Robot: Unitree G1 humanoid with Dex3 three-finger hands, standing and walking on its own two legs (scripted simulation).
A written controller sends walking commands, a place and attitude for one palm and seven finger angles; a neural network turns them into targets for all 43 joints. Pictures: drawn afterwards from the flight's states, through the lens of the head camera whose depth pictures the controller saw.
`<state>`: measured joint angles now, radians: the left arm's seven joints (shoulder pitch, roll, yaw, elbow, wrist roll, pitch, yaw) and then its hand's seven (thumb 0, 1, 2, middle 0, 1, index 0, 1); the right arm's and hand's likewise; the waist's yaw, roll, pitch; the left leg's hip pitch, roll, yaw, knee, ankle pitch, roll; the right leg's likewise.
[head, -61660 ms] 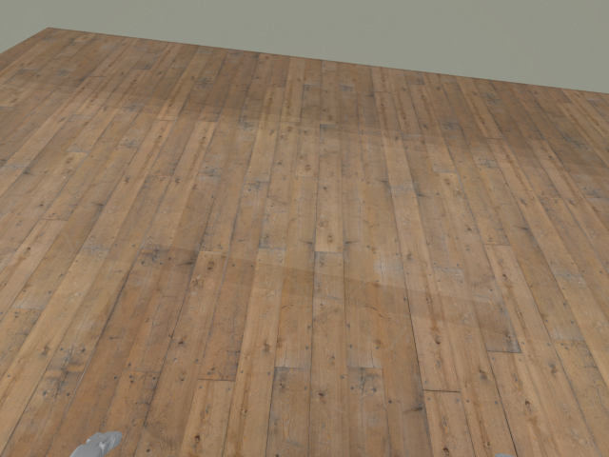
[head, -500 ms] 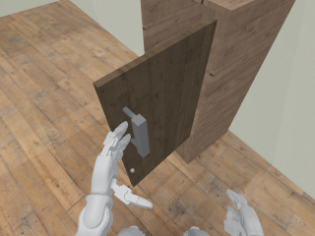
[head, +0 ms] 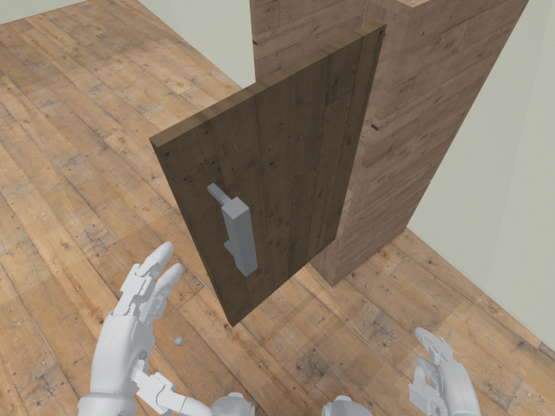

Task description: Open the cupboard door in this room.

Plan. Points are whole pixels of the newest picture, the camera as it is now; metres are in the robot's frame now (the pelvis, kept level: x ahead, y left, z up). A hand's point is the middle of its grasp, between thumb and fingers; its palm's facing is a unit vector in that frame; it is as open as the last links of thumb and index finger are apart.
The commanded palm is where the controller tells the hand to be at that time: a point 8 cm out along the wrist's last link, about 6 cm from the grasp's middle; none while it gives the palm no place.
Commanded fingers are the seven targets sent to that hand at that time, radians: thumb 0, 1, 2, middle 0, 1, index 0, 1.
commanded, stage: draw the hand back to the body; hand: left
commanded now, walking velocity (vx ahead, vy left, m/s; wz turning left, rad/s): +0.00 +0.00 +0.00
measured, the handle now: (232, 231) +0.35 +0.09 +0.07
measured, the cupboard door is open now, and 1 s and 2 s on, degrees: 95 95 95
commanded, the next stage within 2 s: step back with the hand held close in 1.62 s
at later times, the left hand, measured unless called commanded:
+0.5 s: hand (111, 334) +0.19 +0.18 +0.13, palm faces +0.02 -1.00 -0.07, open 16.3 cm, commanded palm +0.16 +0.24 +0.14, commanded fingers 0.00 -0.36 0.36 -0.16 -0.30 -0.16 -0.30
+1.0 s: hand out of the picture +0.21 +0.26 +0.20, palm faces +0.35 -0.86 -0.38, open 12.0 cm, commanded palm +0.16 +0.30 +0.21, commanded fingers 0.00 0.51 0.74 -0.19 -0.30 -0.19 -0.30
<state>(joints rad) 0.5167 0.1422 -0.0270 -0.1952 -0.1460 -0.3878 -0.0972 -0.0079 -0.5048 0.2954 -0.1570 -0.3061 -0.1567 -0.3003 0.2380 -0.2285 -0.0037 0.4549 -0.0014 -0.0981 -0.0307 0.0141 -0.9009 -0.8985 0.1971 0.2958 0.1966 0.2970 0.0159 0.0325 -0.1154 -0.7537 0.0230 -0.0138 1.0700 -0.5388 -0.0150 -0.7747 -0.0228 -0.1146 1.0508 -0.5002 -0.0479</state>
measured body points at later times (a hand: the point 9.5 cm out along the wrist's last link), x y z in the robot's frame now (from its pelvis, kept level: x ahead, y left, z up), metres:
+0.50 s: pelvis +0.00 +0.02 +0.02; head +0.01 +0.01 +0.47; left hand +0.18 +0.24 +0.13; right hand +0.18 -0.21 -0.04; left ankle -0.01 +0.13 -0.67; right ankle +0.01 -0.09 -0.67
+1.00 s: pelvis +0.01 +0.03 +0.07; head +0.00 +0.02 +0.52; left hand +0.18 +0.30 +0.22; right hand +0.20 -0.18 -0.01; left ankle -0.01 +0.13 -0.67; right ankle +0.01 -0.09 -0.67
